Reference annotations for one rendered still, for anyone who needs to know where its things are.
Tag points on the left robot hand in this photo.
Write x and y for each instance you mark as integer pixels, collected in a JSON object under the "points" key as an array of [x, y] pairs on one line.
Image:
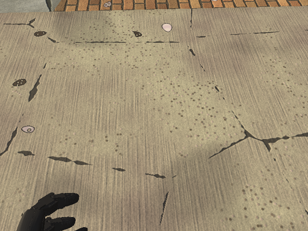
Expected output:
{"points": [[34, 219]]}

